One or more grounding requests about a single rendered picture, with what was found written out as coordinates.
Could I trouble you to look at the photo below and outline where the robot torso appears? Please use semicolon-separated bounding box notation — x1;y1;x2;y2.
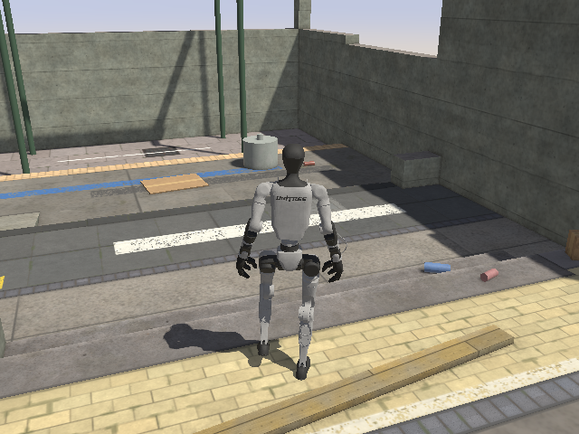
271;177;313;271

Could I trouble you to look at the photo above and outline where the robot right forearm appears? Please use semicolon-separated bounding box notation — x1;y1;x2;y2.
324;221;342;262

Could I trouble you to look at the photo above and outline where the right robot hand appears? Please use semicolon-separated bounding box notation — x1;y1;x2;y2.
322;259;344;283

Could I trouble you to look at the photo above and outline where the robot left upper arm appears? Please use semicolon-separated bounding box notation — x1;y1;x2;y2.
248;182;273;232

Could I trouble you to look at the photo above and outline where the left robot hand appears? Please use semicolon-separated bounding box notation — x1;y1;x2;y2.
236;255;257;278

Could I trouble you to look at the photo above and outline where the robot right upper arm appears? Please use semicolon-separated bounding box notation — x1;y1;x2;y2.
311;184;333;235

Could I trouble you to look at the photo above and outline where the robot left forearm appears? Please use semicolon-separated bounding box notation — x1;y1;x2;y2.
238;218;257;259

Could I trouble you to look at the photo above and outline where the humanoid robot head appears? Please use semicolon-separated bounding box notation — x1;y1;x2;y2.
277;144;308;187

